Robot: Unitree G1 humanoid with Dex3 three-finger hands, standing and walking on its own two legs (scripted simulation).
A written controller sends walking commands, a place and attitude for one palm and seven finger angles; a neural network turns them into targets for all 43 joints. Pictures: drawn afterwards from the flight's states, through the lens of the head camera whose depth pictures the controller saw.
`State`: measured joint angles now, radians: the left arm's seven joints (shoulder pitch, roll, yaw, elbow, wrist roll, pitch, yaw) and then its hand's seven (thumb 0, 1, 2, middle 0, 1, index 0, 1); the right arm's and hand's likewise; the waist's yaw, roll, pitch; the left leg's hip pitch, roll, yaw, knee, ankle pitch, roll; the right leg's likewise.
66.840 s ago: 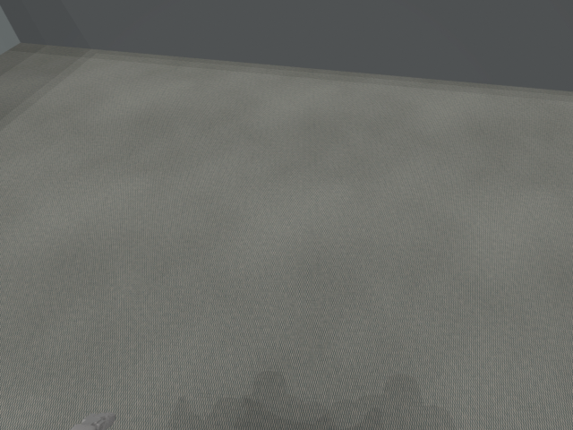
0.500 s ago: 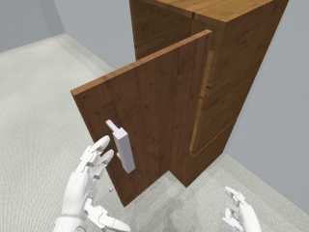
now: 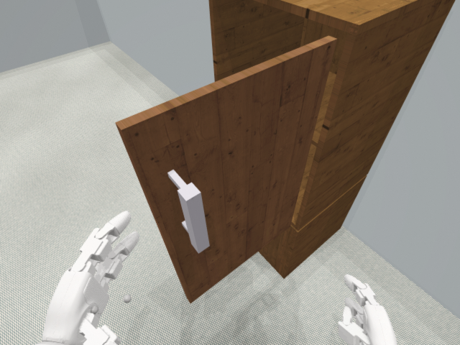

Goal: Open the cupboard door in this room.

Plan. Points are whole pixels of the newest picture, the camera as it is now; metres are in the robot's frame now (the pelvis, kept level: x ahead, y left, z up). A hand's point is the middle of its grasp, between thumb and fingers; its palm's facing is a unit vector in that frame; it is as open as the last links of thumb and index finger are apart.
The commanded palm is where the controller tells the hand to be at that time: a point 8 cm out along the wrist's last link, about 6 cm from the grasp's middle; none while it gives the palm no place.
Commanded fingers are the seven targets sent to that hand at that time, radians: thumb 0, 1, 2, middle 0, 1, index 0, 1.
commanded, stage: draw the hand back to the body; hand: left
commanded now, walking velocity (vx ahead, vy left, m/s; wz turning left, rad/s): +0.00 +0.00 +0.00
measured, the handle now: (188, 212) +0.29 +0.10 +0.11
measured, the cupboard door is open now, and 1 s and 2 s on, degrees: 89 89 89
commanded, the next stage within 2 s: step back with the hand held close in 1.62 s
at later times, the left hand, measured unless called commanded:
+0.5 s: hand (97, 282) +0.17 +0.19 +0.13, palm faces -0.01 -1.00 -0.07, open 16.3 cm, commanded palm +0.13 +0.25 +0.15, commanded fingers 0.00 -0.36 0.36 -0.16 -0.30 -0.16 -0.30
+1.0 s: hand (52, 241) +0.21 +0.25 +0.16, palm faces +0.33 -0.86 -0.39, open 12.0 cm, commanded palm +0.16 +0.30 +0.19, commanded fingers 0.00 0.51 0.74 -0.19 -0.30 -0.19 -0.30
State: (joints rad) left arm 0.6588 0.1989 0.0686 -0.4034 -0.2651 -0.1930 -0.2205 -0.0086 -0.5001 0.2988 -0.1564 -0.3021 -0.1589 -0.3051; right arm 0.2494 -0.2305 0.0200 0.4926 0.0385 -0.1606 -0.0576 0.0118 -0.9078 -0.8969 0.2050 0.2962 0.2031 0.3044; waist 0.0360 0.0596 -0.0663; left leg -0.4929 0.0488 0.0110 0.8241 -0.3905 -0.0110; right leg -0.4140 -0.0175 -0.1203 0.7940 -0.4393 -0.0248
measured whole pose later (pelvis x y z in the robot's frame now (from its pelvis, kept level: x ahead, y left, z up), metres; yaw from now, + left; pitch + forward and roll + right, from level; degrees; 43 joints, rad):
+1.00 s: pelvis +0.02 +0.02 +0.04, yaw -2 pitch -4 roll -1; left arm 0.56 0.32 0.22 -0.46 -0.04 -0.05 0.12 0.00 0.18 0.59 -0.19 -0.30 -0.19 -0.30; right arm 0.20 -0.22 0.04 0.61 0.00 -0.11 -0.08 0.01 -0.91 -0.90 0.21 0.30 0.20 0.30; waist 0.07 0.05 0.03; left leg -0.14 0.02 0.07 0.46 -0.26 0.02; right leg -0.07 -0.02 -0.07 0.41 -0.27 0.01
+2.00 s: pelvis -0.01 +0.03 +0.04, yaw -5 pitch +0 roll -1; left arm 0.54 0.38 0.35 -0.44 -0.05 -0.12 0.11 0.02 0.89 0.90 -0.21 -0.30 -0.21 -0.30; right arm 0.15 -0.23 0.00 0.57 0.01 -0.01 -0.08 0.01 -0.91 -0.90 0.21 0.30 0.21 0.30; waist 0.02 0.04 0.05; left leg -0.24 0.04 0.11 0.45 -0.21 0.02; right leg -0.19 -0.01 -0.03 0.41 -0.21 0.01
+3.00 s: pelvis -0.20 +0.07 +0.02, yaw -8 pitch -1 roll +0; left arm 0.53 0.45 0.42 -0.53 -0.05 -0.17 0.14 0.02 0.89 0.90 -0.22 -0.30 -0.22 -0.30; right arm 0.17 -0.20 0.00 0.60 0.01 -0.10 -0.08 0.01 -0.91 -0.90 0.21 0.30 0.21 0.30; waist -0.01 -0.07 0.06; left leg -0.34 -0.03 0.08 0.52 -0.17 0.07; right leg -0.23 -0.01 0.03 0.65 -0.43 0.02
